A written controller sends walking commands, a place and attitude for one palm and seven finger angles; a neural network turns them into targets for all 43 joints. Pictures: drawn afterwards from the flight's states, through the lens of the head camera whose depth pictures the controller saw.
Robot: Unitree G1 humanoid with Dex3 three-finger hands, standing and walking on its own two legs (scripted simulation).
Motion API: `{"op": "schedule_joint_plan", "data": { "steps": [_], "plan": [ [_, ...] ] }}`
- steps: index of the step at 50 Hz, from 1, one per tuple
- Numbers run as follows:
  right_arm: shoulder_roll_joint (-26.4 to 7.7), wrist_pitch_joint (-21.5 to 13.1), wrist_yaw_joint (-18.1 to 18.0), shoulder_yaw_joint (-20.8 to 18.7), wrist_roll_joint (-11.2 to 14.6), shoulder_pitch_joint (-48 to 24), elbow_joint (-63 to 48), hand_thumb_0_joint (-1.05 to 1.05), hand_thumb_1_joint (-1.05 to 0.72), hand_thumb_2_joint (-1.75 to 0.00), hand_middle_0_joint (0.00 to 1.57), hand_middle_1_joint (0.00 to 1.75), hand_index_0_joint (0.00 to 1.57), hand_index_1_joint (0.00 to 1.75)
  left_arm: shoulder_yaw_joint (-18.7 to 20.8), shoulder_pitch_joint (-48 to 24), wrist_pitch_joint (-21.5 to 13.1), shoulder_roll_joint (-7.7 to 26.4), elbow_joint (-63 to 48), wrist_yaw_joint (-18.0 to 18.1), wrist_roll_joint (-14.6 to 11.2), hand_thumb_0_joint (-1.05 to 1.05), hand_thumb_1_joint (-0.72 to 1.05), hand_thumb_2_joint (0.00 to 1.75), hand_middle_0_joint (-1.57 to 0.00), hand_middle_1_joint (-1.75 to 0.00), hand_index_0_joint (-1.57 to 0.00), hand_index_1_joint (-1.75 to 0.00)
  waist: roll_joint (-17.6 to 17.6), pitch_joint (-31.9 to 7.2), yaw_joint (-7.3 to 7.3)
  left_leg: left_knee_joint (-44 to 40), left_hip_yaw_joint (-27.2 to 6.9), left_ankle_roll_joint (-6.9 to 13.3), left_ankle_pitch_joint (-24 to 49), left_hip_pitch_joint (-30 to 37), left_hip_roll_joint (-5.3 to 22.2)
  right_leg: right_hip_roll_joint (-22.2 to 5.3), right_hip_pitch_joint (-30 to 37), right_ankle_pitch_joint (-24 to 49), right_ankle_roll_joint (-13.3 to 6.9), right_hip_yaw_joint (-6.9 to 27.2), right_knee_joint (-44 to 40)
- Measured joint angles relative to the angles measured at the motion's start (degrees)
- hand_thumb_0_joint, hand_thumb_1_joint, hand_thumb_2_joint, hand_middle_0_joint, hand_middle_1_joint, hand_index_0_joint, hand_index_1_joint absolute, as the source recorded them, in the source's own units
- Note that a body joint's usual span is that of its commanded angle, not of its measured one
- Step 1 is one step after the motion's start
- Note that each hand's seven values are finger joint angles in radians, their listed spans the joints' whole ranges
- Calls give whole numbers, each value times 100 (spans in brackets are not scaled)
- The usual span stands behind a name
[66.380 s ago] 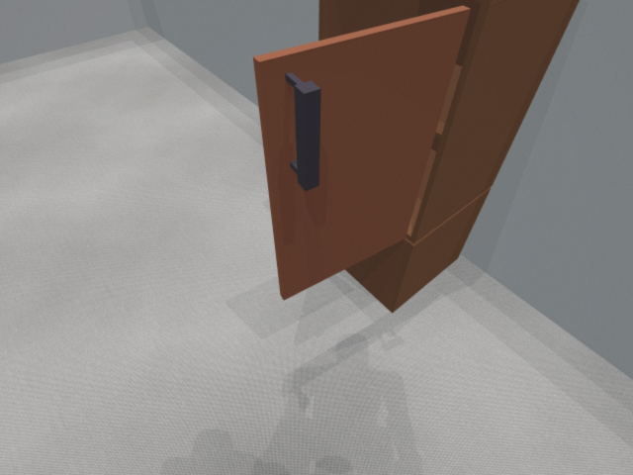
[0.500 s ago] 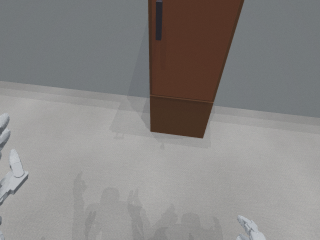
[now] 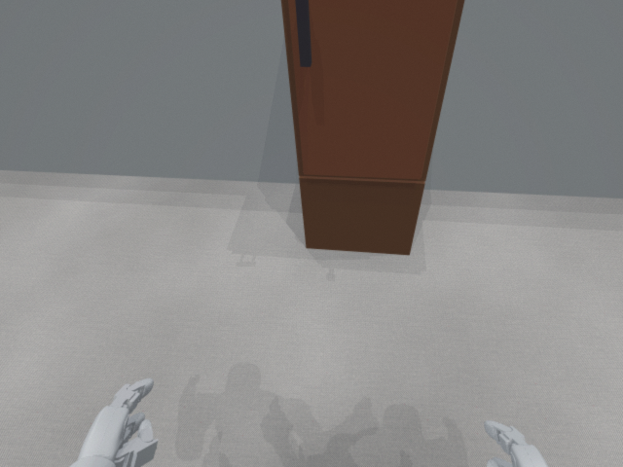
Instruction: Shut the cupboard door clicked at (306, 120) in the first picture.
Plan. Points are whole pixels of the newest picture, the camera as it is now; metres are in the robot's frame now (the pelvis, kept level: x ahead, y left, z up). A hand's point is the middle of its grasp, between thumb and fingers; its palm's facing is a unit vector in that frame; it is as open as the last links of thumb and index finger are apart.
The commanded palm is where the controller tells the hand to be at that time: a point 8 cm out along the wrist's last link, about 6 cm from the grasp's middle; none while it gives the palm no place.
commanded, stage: let the arm hang, fingers relaxed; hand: left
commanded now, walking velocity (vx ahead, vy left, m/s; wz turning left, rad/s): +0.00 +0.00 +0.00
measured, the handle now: (305, 26) +1.05 +0.05 +0.15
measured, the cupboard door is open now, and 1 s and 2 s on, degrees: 0 0 0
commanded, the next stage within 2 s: look to check the result in 0.92 s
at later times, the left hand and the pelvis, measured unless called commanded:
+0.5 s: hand out of the picture -0.01 +0.21 -0.15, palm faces +0.00 -0.96 -0.29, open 7.4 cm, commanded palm none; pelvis +0.01 -0.01 +0.01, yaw +0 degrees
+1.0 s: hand out of the picture +0.07 +0.20 -0.15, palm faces -0.02 -0.97 -0.26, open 7.4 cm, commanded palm none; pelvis +0.02 -0.01 +0.02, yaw -1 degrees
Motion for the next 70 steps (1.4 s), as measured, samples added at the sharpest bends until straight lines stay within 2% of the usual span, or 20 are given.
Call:
{"op": "schedule_joint_plan", "data": {
  "steps": [3, 6, 9, 12, 20, 28, 41, 70],
  "plan": [
    [76, 141, -1, 17, -35, 124, 165, 1, -91, -90, 20, 30, 20, 30, -345, 7, 115, -330, 1094, -58, 12, 1, 91, 90, -20, -29, -19, -30, -268, 135, -78, -42, 4, -33, 28, 73, -20, -21, 20, -50, -45, 5, 80],
    [203, 275, -18, 45, -68, 358, 439, 1, -91, -90, 20, 30, 20, 30, -494, 91, 145, -612, 1911, -39, -11, 1, 91, 90, -20, -29, -20, -30, -559, 230, -69, -140, -42, -74, 74, 159, -2, 5, 115, -22, -70, -40, -9],
    [346, 371, -50, 50, -74, 613, 754, 1, -91, -90, 20, 30, 20, 30, -360, 145, 79, -551, 2464, 49, -27, 0, 97, 90, -21, -30, -20, -30, -729, 288, 6, -258, -129, -119, 143, 210, 49, 72, 234, 79, -115, -128, -227],
    [418, 422, -94, 12, -71, 795, 1027, 1, -91, -90, 20, 30, 20, 30, -331, 229, 24, -468, 2914, 10, -28, 0, 97, 90, -21, -30, -20, -30, -716, 311, 54, -372, -181, -141, 201, 264, 85, 123, 353, 185, -148, -179, -456],
    [418, 368, -174, -84, -21, 892, 1459, 1, -91, -90, 20, 30, 20, 30, -264, 341, -95, -341, 3698, 7, -39, 1, 93, 90, -20, -30, -20, -30, -375, 274, 83, -649, -110, -115, 284, 522, 82, 133, 612, 337, -123, -111, -803],
    [437, 296, -172, -85, -21, 693, 1636, 1, -91, -90, 20, 30, 20, 30, -225, 45, -154, -232, 3879, 37, -34, 1, 91, 90, -20, -29, -20, -30, -254, 167, 71, -876, -3, -90, 344, 737, 37, 89, 726, 357, -92, -8, -889],
    [324, 212, -165, -92, -26, 398, 1740, 1, -91, -90, 20, 30, 20, 30, -266, -485, -240, -317, 3781, -1, -33, 0, 91, 90, -20, -29, -20, -30, -428, 108, 32, -1141, 35, -109, 404, 948, 14, 77, 880, 382, -85, 30, -1063],
    [78, 201, -162, -57, -5, 23, 1787, 1, -91, -90, 20, 30, 20, 30, -241, -589, -257, -29, 3951, -15, -50, 1, 91, 90, -20, -30, -20, -30, -380, 226, 79, -1379, -36, -197, 330, 1188, 53, 139, 1202, 355, -140, -37, -1437]
  ]
}}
